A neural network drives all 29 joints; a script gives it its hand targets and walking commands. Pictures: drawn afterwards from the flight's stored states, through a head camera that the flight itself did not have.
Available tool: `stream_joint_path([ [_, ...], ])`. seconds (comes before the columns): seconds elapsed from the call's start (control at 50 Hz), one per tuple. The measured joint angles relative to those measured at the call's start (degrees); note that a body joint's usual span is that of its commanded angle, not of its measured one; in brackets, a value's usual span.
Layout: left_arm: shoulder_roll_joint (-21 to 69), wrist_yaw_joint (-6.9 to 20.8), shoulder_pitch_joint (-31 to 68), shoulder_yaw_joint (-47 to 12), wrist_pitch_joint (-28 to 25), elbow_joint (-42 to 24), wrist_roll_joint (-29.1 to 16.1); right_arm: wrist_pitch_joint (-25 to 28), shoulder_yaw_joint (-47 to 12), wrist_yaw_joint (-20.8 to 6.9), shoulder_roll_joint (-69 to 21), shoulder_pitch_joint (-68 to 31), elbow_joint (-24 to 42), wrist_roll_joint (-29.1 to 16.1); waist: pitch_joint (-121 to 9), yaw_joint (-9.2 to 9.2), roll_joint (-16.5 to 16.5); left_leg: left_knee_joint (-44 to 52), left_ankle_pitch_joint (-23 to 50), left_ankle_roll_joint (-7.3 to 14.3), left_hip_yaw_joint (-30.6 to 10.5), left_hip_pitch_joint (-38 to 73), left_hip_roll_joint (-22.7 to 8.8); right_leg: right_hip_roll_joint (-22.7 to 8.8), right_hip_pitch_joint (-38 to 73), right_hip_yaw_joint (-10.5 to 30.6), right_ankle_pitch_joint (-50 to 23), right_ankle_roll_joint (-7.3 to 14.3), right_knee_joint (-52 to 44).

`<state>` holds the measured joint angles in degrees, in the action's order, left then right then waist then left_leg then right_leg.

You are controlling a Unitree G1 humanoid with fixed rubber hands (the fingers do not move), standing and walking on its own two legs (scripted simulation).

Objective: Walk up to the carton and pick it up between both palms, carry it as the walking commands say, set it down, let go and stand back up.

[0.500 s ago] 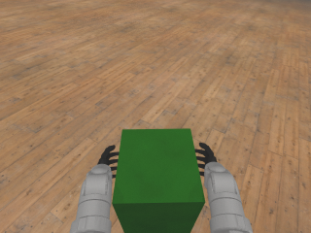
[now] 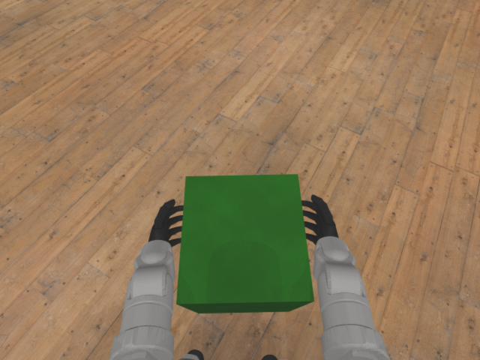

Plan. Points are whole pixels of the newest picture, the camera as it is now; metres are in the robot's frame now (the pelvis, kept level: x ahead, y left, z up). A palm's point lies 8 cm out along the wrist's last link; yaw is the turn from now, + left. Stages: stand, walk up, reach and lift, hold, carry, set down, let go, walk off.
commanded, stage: set down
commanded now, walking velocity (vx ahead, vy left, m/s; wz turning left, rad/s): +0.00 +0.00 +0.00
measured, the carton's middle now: (243, 251) +0.33 +0.01 -0.11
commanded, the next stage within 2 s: none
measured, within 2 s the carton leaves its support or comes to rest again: neither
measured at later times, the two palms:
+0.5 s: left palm (172, 244) +0.35 +0.15 -0.14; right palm (309, 245) +0.36 -0.13 -0.13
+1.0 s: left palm (181, 244) +0.38 +0.15 -0.22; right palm (302, 246) +0.38 -0.14 -0.21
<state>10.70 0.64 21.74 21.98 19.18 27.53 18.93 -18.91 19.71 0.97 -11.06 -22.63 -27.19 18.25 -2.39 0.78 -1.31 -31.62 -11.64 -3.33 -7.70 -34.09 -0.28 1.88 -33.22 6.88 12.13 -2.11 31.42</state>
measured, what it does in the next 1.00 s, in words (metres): lowers itself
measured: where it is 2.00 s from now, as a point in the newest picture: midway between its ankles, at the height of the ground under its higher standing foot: outside the picture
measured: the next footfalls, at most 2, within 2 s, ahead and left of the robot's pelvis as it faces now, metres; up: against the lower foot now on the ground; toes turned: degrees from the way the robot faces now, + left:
none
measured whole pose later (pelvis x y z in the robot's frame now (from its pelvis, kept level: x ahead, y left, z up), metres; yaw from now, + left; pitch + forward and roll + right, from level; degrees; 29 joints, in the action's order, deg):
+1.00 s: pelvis -0.03 +0.01 -0.14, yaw -1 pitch +46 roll +0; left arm 9.0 -0.9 38.4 26.3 16.1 29.0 15.7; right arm -14.7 24.7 1.4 -7.9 -38.4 -29.3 13.0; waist -17.5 -0.3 -0.7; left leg -70.8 -23.0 -4.2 -7.8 -93.5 3.4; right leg 4.9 -92.8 8.3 23.8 -4.6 70.8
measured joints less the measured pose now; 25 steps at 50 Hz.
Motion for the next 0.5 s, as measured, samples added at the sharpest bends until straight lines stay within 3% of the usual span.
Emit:
stream_joint_path([
  [0.08, 0.9, 1.3, 3.1, 3.9, -1.0, 1.2, 2.5, 1.6, 3.8, -0.9, -1.2, -2.9, -1.7, 1.9, -0.5, -0.07, -0.5, -4.1, -0.5, 0.0, -0.3, -6.4, 0.3, 0.3, -6.3, -0.2, 0.6, -0.2, 4.1],
  [0.18, 0.9, 1.8, 6.3, 4.8, -1.2, 0.2, 2.8, 2.9, 5.9, -1.2, -1.6, -5.4, -1.0, 1.1, -0.4, -0.09, -0.4, -10.0, -1.4, -0.2, -0.5, -15.0, 0.9, 0.6, -14.8, -0.2, 1.4, -0.6, 9.6],
  [0.26, 0.8, 1.6, 9.6, 5.4, -1.2, -0.7, 1.9, 2.8, 6.4, -1.4, -1.0, -8.6, 0.1, 0.2, -0.9, -0.47, 0.2, -15.0, -2.4, 0.0, -0.5, -21.9, 1.7, 0.6, -21.5, 0.0, 2.5, -1.2, 14.5],
  [0.38, 0.9, 1.3, 14.9, 7.4, 0.0, 0.4, 3.2, 1.1, 8.6, -2.5, 0.2, -13.9, -0.6, 2.3, -2.6, -1.35, 0.7, -21.0, -4.0, 0.3, 0.1, -30.3, 2.9, 0.4, -29.9, 0.9, 4.5, -1.9, 20.7],
  [0.5, 1.7, 0.0, 15.2, 6.8, 0.4, -0.4, 2.7, 0.5, 8.6, -3.1, 1.4, -14.6, -0.4, 1.1, -5.6, -1.5, 0.4, -25.1, -5.5, 0.5, 0.5, -38.0, 3.3, 0.9, -37.6, 1.6, 5.9, -2.5, 24.7],
])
